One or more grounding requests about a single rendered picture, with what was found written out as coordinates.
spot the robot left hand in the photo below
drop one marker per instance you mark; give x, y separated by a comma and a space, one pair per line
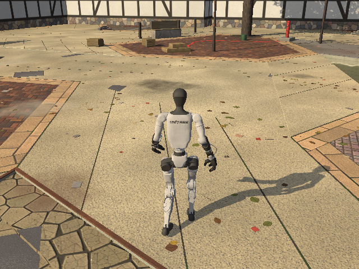
159, 147

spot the robot shin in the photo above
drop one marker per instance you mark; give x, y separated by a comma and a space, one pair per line
168, 207
191, 198

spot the robot left shin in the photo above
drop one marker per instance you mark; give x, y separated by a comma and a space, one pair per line
168, 207

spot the robot right forearm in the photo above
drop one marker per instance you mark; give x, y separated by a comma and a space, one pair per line
208, 150

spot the left robot upper arm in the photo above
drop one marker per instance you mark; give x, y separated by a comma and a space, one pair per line
162, 117

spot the robot right shin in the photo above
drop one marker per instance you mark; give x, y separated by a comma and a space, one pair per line
191, 198

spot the robot left forearm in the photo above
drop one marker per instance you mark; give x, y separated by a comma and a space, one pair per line
154, 143

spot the right robot upper arm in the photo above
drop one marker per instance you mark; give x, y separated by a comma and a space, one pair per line
199, 127

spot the robot right hand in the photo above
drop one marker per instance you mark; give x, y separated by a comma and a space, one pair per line
212, 162

